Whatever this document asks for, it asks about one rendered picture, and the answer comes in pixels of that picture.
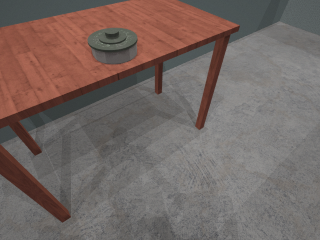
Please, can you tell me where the table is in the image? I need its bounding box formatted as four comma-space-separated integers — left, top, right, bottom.
0, 0, 240, 223

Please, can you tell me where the lid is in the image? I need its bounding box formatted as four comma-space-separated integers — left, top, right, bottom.
87, 27, 138, 52

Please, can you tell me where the pot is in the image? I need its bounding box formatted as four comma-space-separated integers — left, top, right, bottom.
91, 44, 137, 65

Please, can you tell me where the knob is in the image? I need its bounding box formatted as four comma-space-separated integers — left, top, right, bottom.
104, 28, 119, 38

